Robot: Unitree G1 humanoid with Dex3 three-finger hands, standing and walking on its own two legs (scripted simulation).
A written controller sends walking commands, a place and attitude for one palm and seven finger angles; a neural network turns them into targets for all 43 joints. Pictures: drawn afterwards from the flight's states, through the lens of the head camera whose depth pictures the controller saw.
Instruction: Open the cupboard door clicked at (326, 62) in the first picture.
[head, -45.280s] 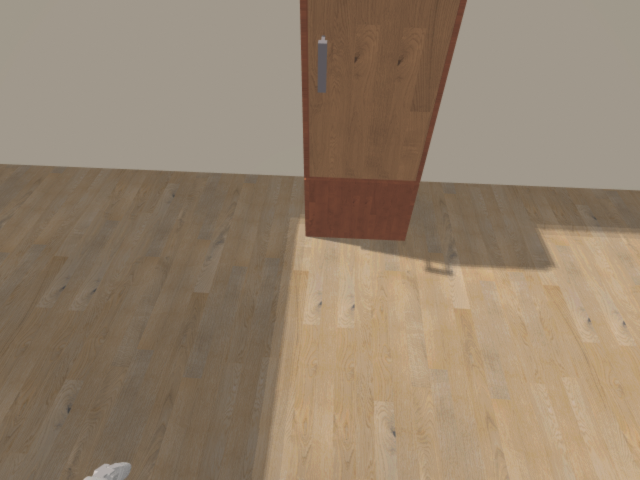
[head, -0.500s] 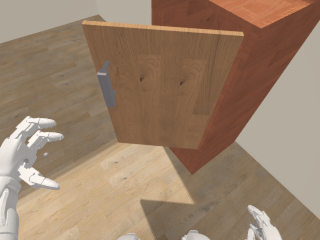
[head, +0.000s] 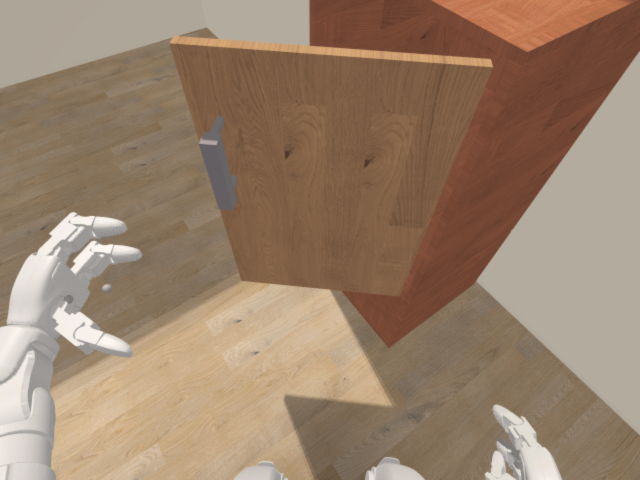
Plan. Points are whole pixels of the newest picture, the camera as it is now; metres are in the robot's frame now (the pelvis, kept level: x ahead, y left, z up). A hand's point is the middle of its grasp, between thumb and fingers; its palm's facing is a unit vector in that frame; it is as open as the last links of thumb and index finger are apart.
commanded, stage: move the hooked fingers beside the handle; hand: left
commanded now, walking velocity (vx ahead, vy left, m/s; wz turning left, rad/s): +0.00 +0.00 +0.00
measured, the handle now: (223, 164) +0.54 +0.18 +0.05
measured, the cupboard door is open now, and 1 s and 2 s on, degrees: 49 49 49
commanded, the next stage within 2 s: none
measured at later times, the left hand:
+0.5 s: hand (137, 244) +0.38 +0.25 +0.06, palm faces -0.04 -1.00 -0.03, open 14.0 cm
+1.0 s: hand (156, 208) +0.44 +0.25 +0.06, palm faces -0.05 -1.00 -0.01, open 14.0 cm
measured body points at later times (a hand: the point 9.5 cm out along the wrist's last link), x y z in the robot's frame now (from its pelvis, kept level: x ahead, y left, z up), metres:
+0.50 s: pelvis +0.00 +0.00 +0.00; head +0.08 +0.01 +0.44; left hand +0.37 +0.31 +0.07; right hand +0.10 -0.26 -0.10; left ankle -0.01 +0.11 -0.69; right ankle +0.04 -0.11 -0.69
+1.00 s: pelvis +0.01 +0.01 -0.01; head +0.11 +0.02 +0.43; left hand +0.44 +0.30 +0.06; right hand +0.06 -0.26 -0.12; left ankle -0.01 +0.11 -0.69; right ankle +0.04 -0.11 -0.69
